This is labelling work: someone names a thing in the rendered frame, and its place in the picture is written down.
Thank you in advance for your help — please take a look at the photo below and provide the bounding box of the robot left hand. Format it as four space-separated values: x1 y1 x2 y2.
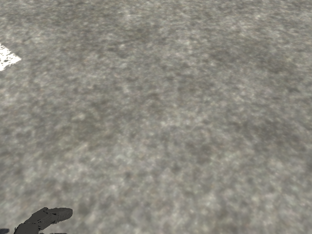
14 207 73 234

